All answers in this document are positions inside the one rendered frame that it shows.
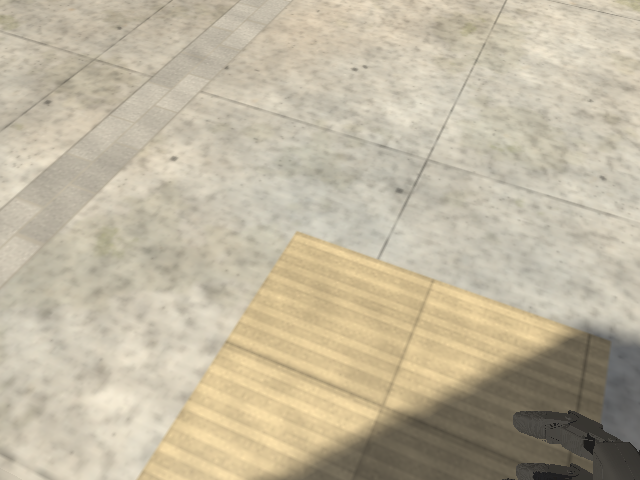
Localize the robot right hand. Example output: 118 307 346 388
502 410 640 480

